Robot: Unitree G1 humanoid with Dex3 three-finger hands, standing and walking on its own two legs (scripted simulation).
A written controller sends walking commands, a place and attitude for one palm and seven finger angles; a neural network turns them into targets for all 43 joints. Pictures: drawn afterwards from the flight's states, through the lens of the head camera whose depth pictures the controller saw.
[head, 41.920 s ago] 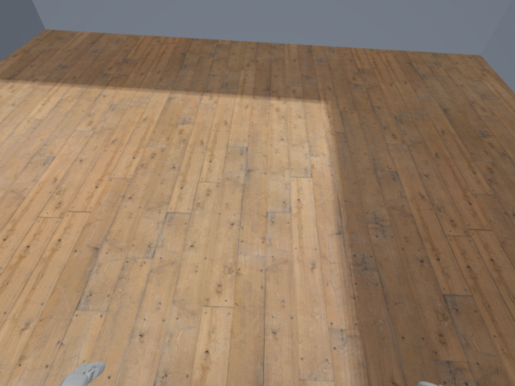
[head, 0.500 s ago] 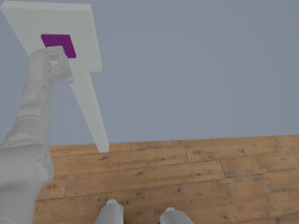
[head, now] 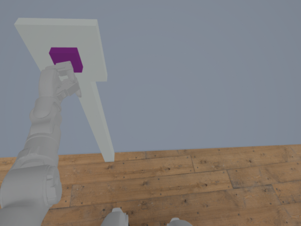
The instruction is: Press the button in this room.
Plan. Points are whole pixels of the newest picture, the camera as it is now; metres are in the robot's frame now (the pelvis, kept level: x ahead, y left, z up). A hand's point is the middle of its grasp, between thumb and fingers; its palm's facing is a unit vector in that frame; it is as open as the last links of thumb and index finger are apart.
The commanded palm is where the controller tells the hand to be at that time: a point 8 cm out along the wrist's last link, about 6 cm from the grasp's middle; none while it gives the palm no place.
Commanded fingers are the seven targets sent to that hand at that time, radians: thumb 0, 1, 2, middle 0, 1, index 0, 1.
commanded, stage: pull the fist back off the button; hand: left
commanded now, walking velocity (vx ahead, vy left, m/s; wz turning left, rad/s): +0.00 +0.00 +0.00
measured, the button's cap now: (67, 59) +0.52 +0.22 +0.14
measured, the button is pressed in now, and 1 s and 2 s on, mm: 0 0 0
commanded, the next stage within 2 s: draw the hand back to the body in 0.58 s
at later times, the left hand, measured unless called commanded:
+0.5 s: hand (69, 105) +0.39 +0.20 +0.10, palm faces +0.05 -1.00 +0.00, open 3.1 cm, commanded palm +0.36 +0.24 +0.11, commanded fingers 0.00 0.90 0.90 -1.30 -1.50 -1.30 -1.50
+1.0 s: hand (58, 114) +0.34 +0.20 +0.14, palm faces +0.06 -1.00 -0.02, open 3.1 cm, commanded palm +0.30 +0.25 +0.14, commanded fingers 0.00 0.90 0.90 -1.30 -1.50 -1.30 -1.50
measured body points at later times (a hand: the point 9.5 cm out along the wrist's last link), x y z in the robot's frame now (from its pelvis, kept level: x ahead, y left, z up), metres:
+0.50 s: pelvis +0.04 -0.01 +0.02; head +0.07 -0.01 +0.46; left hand +0.38 +0.25 +0.11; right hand +0.18 -0.26 -0.08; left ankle +0.08 +0.11 -0.69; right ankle +0.00 -0.13 -0.69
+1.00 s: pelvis +0.04 -0.02 +0.03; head +0.03 -0.03 +0.48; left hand +0.33 +0.25 +0.14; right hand +0.18 -0.26 -0.07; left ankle +0.08 +0.11 -0.69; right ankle +0.00 -0.13 -0.69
